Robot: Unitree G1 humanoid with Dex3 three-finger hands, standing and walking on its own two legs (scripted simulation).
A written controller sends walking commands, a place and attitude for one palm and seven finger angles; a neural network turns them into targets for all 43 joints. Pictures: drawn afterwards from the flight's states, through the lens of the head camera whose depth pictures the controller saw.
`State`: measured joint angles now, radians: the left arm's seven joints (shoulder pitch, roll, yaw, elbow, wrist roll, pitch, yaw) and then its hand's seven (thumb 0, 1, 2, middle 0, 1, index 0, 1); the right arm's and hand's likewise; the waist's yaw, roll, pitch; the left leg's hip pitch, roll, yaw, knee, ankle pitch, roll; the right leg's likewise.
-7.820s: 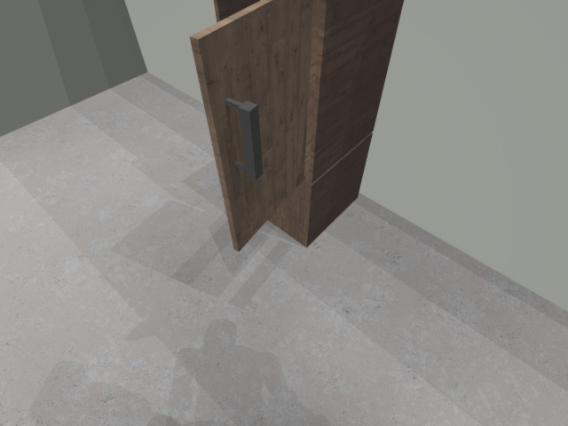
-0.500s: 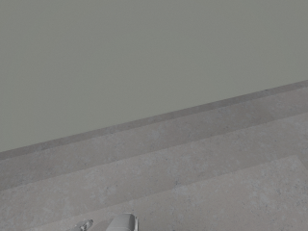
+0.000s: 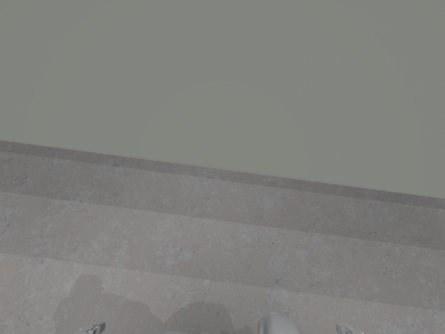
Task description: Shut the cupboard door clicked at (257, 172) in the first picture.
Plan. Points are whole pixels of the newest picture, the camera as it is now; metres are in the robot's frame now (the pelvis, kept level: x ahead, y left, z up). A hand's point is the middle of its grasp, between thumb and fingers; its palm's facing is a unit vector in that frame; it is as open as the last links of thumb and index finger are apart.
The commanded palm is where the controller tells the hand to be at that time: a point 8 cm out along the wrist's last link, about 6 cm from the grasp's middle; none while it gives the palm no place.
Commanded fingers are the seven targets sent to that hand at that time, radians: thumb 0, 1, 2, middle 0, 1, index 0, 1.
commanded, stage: walk to a spot facing it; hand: left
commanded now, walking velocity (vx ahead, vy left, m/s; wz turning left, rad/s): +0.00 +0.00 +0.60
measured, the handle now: out of the picture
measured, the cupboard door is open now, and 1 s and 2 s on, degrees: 98 98 98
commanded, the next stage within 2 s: none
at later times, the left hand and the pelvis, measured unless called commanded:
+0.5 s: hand out of the picture +0.07 +0.14 -0.15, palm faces +0.28 -0.93 -0.25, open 7.4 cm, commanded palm none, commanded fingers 0.00 0.90 0.90 -0.20 -0.30 -0.20 -0.30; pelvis +0.02 -0.07 +0.00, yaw +19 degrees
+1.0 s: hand out of the picture -0.06 +0.23 -0.18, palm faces +0.62 -0.76 -0.19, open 7.4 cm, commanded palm none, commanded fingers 0.00 0.90 0.90 -0.20 -0.30 -0.20 -0.30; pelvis +0.06 +0.07 +0.00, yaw +36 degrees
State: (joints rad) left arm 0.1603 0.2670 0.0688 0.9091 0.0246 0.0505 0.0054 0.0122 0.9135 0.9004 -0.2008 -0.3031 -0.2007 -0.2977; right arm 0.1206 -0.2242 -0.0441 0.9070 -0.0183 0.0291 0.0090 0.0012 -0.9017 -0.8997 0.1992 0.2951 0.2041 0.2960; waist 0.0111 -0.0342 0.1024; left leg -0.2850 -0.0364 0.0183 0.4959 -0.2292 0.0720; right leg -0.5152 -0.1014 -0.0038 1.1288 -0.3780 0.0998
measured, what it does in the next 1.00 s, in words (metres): steps on the spot, turning left: right foot, then left foot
